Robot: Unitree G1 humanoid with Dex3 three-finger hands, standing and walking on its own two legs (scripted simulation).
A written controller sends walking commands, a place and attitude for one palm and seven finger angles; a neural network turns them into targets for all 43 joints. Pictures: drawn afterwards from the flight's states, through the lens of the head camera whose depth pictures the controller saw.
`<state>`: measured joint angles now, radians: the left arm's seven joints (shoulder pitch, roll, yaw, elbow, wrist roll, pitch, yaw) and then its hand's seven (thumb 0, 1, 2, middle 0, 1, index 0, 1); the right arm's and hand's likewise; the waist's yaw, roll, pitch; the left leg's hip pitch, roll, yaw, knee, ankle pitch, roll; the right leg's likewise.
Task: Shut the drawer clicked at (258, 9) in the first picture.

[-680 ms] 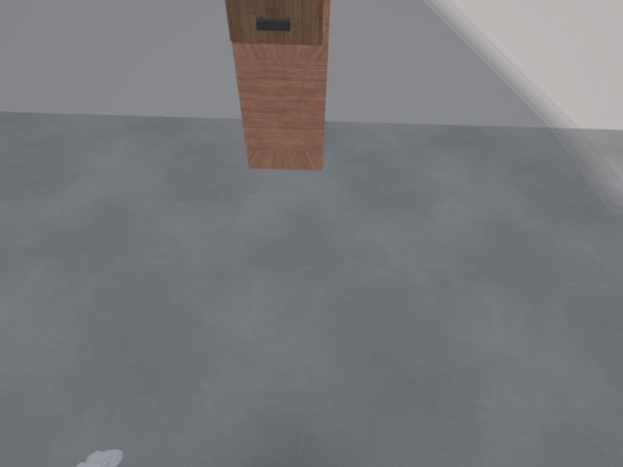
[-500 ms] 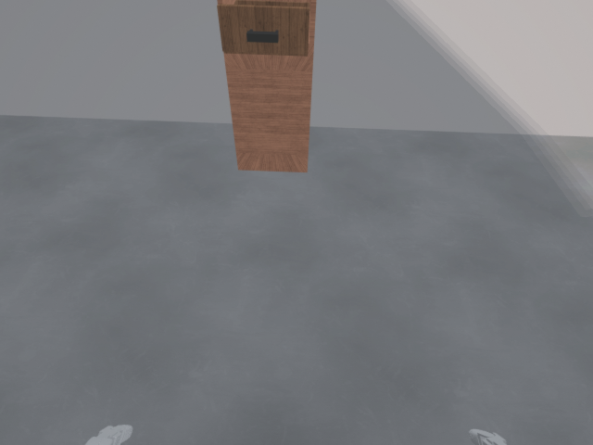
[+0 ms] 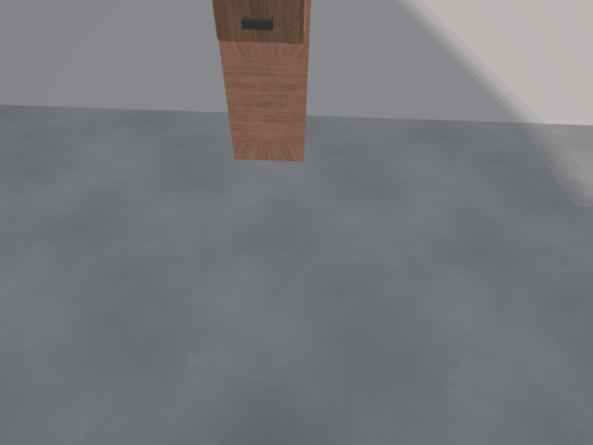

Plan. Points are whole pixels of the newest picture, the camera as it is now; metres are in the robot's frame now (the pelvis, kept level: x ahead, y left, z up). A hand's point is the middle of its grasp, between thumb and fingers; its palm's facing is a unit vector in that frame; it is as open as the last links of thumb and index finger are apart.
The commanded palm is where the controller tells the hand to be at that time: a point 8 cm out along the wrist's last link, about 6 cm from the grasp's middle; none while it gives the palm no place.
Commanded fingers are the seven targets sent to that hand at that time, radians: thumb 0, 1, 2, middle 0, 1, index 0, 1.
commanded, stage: stand and wait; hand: left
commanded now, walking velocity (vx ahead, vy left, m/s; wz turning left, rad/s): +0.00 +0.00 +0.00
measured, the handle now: (258, 21) +1.46 +0.23 -0.01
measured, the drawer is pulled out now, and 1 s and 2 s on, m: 0.13 0.13 0.13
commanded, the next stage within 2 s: look at it before walking up in 0.18 s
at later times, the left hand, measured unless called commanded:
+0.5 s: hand out of the picture +0.08 +0.25 -0.16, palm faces -0.03 -0.94 -0.33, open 7.4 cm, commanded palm none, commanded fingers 0.00 0.90 0.90 -0.20 -0.30 -0.20 -0.30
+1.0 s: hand out of the picture +0.07 +0.24 -0.16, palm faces -0.02 -0.95 -0.31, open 7.4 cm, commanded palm none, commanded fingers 0.00 0.90 0.90 -0.20 -0.30 -0.20 -0.30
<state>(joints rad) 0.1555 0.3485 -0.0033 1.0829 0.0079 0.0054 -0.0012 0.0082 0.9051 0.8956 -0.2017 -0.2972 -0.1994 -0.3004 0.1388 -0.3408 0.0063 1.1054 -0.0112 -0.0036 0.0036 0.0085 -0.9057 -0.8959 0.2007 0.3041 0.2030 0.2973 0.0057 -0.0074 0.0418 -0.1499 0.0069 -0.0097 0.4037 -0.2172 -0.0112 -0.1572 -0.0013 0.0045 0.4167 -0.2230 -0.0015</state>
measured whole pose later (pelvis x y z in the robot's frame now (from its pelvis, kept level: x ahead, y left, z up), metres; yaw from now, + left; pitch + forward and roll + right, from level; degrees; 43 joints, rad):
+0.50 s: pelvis +0.00 +0.00 +0.00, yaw +0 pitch -2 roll +0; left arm 0.13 0.34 -0.01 1.08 0.01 0.00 0.00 0.01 0.91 0.90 -0.20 -0.30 -0.20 -0.30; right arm 0.11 -0.33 0.01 1.11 -0.01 -0.01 0.01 0.01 -0.91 -0.90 0.20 0.30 0.20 0.30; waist 0.00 -0.01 0.03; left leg -0.15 0.01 0.00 0.38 -0.21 -0.01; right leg -0.16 0.00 0.01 0.40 -0.21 0.00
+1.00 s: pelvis +0.02 +0.00 +0.00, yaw -1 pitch -1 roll +0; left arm 0.18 0.31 0.00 1.09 0.02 0.01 0.00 0.01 0.91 0.90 -0.20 -0.30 -0.20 -0.30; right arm 0.14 -0.30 0.01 1.11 -0.02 0.00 0.01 0.01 -0.91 -0.90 0.20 0.30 0.20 0.30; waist 0.01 -0.01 0.00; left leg -0.15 0.01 0.00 0.44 -0.28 -0.01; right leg -0.15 0.00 0.01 0.43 -0.26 0.00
